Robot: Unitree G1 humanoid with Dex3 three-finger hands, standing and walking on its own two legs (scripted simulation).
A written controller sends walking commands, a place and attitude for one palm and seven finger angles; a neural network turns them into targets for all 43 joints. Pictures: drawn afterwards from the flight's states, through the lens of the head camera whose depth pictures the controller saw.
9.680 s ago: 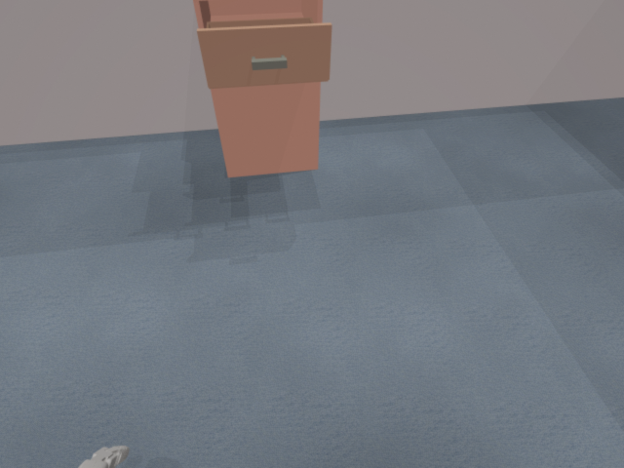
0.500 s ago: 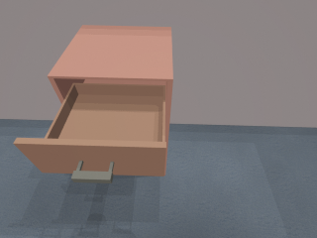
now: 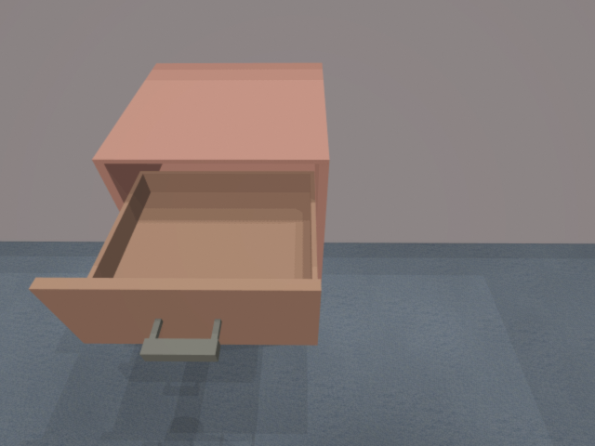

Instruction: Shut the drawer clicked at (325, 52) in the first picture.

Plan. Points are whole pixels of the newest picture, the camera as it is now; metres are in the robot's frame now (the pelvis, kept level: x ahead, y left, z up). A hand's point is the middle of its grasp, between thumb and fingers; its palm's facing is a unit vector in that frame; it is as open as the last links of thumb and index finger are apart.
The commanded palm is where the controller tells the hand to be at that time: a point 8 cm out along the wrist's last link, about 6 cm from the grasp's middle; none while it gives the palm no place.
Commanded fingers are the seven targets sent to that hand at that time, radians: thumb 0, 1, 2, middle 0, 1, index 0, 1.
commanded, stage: look again from close up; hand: left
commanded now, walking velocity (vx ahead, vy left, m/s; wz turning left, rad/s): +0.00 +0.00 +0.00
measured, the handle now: (184, 337) +0.29 +0.20 -0.05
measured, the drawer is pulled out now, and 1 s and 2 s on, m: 0.29 0.26 0.26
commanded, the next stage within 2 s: raise the hand and make a fist in 0.06 s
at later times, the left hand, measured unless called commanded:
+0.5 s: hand out of the picture +0.12 +0.14 -0.04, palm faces +0.20 -0.98 +0.00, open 6.5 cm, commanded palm +0.09 +0.21 -0.04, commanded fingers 0.00 0.90 0.90 -0.56 -0.69 -0.56 -0.69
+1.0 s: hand out of the picture +0.13 +0.16 +0.00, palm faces +0.11 -0.99 -0.08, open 3.8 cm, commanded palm +0.08 +0.21 +0.00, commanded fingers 0.00 0.90 0.90 -1.06 -1.23 -1.06 -1.23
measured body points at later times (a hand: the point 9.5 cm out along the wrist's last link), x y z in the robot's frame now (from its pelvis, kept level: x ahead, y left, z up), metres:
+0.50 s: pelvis -0.02 -0.03 -0.04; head +0.01 -0.02 +0.41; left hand +0.11 +0.19 -0.04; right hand +0.19 -0.28 -0.08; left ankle -0.02 +0.10 -0.74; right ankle +0.00 -0.12 -0.74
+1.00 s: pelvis -0.03 -0.04 -0.06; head +0.01 -0.05 +0.39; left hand +0.12 +0.22 +0.00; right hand +0.13 -0.27 -0.16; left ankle -0.02 +0.10 -0.74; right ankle +0.00 -0.12 -0.74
